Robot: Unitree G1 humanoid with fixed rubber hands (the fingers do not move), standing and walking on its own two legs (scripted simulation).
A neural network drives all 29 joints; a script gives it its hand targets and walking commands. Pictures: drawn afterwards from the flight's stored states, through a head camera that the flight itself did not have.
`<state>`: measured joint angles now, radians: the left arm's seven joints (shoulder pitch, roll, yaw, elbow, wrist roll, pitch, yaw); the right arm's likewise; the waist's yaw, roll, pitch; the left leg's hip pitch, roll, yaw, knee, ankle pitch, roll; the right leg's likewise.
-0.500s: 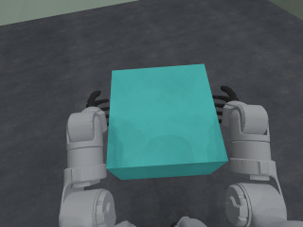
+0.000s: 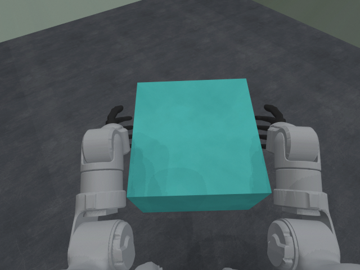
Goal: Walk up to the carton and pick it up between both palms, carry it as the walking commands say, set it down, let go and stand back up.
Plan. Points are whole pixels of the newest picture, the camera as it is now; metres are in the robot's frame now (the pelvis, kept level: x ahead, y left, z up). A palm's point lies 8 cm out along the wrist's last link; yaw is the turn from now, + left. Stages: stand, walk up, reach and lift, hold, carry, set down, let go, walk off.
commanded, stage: carry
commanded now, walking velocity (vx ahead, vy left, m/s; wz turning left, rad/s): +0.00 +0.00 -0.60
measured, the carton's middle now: (193, 146) +0.40 -0.01 +0.02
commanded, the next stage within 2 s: none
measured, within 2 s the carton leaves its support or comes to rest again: neither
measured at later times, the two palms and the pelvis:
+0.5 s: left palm (178, 151) +0.32 +0.03 +0.12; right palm out of the picture +0.22 -0.30 +0.11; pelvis -0.09 -0.04 +0.00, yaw -20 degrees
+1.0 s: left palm (257, 198) +0.22 -0.10 +0.12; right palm out of the picture +0.03 -0.37 +0.12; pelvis -0.18 -0.04 +0.01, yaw -38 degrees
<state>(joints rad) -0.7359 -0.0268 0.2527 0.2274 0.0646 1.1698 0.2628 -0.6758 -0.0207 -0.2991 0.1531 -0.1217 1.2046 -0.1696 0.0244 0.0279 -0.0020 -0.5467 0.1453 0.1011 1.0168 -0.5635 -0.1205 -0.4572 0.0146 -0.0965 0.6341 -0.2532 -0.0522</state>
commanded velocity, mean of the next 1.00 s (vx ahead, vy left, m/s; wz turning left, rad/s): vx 0.00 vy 0.00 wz -0.54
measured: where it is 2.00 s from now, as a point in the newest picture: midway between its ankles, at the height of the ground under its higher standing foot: outside the picture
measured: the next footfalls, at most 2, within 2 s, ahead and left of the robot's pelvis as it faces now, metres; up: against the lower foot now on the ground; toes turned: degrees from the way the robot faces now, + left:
left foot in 0.20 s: +0.01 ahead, +0.11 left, +0.00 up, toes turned -3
right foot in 0.46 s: -0.05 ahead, -0.17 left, +0.00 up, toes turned -26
